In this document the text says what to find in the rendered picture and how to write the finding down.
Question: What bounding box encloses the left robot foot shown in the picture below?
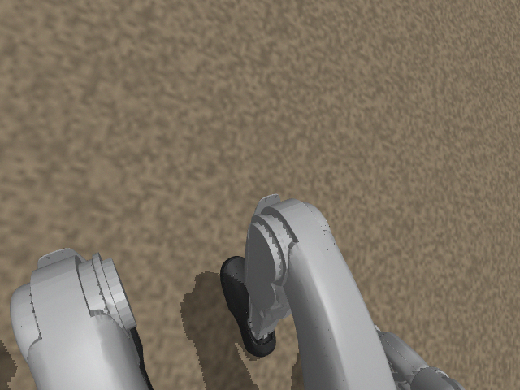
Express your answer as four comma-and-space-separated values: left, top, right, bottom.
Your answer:
130, 327, 153, 390

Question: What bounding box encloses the right robot hand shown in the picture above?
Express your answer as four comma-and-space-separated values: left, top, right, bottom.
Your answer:
375, 324, 430, 390

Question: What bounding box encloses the right robot arm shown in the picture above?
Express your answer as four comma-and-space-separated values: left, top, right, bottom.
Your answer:
410, 366, 465, 390

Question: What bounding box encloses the right robot foot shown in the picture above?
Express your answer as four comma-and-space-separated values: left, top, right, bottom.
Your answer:
220, 256, 276, 358

